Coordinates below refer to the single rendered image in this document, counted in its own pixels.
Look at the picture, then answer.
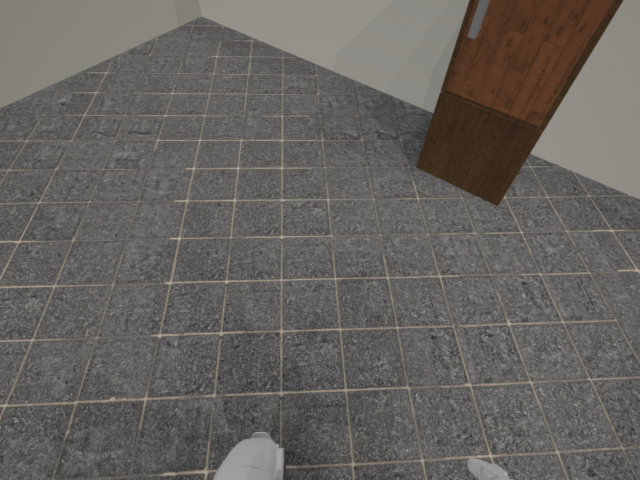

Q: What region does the cupboard door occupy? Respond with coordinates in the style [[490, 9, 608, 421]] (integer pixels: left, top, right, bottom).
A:
[[446, 0, 613, 126]]

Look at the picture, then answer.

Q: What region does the robot right hand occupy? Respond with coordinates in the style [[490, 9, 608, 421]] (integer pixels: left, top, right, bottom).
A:
[[467, 458, 515, 480]]

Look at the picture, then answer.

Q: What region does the handle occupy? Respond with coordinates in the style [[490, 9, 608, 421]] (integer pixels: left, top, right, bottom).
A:
[[467, 0, 490, 39]]

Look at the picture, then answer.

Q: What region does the robot left thigh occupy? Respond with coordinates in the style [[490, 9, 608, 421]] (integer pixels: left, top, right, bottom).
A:
[[213, 438, 284, 480]]

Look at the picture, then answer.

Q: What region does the robot left shin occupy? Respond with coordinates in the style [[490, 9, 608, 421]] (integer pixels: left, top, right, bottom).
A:
[[251, 432, 272, 441]]

